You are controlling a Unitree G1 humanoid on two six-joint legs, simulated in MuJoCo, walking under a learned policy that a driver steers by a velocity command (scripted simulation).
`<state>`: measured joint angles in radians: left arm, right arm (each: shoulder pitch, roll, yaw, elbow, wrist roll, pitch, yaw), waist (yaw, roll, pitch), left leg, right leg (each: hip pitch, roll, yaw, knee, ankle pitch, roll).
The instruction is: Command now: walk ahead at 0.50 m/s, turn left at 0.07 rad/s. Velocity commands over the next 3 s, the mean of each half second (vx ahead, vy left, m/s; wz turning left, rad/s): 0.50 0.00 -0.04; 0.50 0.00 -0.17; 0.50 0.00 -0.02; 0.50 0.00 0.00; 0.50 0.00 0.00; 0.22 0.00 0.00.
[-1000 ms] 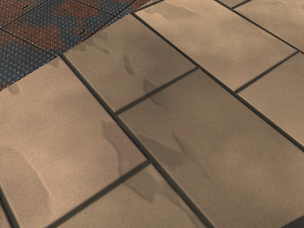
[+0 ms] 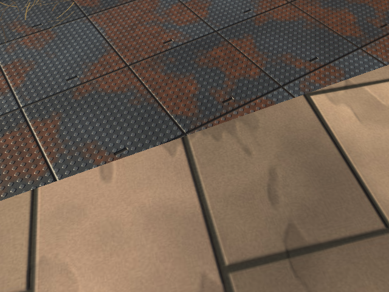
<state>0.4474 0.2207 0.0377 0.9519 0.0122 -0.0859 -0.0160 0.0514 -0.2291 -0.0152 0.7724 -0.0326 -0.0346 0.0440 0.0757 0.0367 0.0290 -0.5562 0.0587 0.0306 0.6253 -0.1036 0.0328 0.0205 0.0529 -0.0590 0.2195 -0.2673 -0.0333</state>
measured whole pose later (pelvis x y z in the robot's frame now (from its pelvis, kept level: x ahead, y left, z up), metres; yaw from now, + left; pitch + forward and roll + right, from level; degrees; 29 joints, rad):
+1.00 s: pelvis +0.52 -0.03 +0.00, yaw -9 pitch +0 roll -1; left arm 0.41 0.21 0.04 1.00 0.01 -0.08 -0.01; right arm 0.14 -0.23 -0.04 0.88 -0.03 -0.03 0.03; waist 0.03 0.04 0.04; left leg -0.65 0.13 0.02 0.80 -0.05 0.01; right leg 0.02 0.11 -0.05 0.19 -0.22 -0.10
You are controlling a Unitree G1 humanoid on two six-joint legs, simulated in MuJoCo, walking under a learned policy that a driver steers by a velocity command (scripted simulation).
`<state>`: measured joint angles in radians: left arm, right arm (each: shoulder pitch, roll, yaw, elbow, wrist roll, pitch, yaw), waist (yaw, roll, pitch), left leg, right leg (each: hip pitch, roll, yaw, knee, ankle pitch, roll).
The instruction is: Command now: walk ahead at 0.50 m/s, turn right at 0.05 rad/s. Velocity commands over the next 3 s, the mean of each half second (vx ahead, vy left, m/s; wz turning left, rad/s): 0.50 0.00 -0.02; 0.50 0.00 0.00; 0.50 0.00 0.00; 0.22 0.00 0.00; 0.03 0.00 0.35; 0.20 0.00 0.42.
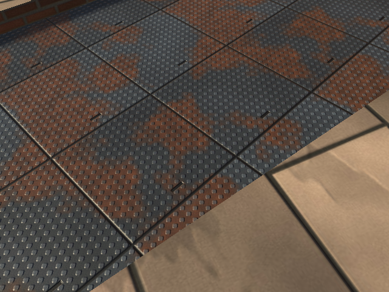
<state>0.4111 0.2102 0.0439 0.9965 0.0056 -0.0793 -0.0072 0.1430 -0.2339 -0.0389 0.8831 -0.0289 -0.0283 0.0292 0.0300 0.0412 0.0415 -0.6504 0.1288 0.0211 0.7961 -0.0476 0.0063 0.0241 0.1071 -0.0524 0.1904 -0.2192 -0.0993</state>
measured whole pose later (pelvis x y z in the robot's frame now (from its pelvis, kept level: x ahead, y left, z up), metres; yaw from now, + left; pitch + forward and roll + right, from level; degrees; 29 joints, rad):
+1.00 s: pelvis +0.54 +0.00 +0.00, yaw +0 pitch -1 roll +0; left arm 0.35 0.22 0.06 1.01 0.01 -0.08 0.01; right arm 0.22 -0.25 -0.06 0.93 -0.04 -0.03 0.02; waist 0.01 0.03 0.05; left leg -0.50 0.07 -0.03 0.95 -0.24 0.04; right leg -0.14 0.07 -0.10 0.31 -0.17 -0.10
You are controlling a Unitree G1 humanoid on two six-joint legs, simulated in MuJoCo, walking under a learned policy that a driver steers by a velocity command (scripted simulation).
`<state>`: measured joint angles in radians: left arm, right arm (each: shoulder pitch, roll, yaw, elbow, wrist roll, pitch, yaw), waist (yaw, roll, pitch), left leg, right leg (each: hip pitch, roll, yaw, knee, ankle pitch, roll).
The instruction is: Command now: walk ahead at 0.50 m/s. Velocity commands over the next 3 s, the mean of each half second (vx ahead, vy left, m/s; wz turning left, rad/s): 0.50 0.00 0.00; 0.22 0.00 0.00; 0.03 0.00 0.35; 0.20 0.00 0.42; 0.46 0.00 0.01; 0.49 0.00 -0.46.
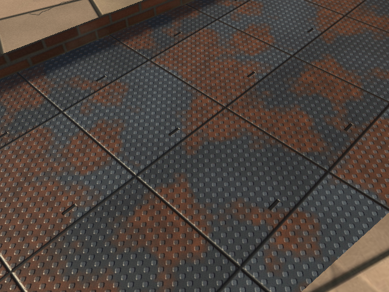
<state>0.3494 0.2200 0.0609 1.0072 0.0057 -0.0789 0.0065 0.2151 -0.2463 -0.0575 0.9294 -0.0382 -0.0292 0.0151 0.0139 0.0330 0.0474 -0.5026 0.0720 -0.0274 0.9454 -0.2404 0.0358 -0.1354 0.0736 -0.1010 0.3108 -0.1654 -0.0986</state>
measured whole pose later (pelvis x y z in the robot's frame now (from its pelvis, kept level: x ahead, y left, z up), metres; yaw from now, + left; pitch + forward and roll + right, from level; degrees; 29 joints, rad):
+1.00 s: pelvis +0.48 +0.06 -0.17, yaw +1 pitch +0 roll +2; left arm 0.16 0.15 0.01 0.93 0.02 -0.04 0.01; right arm 0.35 -0.20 -0.04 1.03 -0.02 0.00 0.00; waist -0.03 0.03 0.03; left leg -0.25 -0.01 0.00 0.80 -0.53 0.01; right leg -0.41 -0.01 -0.06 0.54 -0.14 -0.07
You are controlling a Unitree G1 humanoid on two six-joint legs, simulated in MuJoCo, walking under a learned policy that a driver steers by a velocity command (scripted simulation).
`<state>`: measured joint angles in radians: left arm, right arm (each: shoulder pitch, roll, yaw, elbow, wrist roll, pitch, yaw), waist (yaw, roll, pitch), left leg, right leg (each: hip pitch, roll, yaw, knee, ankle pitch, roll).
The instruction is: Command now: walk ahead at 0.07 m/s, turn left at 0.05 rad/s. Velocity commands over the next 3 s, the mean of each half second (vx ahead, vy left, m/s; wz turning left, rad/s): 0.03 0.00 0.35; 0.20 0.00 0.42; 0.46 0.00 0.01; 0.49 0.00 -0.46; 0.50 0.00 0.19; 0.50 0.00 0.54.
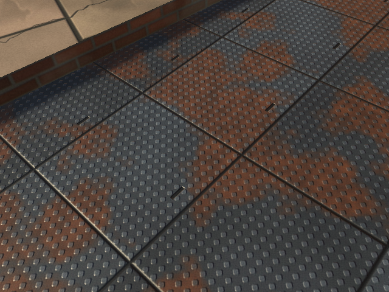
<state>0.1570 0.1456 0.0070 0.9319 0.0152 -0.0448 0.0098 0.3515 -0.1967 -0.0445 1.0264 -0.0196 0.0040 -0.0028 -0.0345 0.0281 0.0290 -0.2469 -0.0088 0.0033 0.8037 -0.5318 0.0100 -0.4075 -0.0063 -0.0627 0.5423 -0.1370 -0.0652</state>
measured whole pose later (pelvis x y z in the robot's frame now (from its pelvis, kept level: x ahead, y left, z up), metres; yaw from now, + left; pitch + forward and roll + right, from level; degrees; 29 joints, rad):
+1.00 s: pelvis +0.07 +0.04 +0.02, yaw +26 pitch +1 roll +0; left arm 0.41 0.25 0.07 0.91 0.02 -0.05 -0.01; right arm 0.13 -0.25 -0.06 0.83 -0.04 0.01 0.08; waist 0.07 0.01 0.00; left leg -0.42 0.01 -0.01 0.64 -0.26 0.02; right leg -0.09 -0.03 -0.11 0.34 -0.28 -0.01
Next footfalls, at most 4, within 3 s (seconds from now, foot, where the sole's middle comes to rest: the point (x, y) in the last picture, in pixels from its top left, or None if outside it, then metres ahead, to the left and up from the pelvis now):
0.24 left None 0.03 0.11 -0.77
0.62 right None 0.10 -0.08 -0.77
1.06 left None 0.11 0.18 -0.77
1.56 right None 0.48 0.16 -0.77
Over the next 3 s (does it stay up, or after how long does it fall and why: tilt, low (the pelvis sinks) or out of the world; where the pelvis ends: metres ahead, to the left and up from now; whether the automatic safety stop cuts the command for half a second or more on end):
stays up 1.05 0.38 0.01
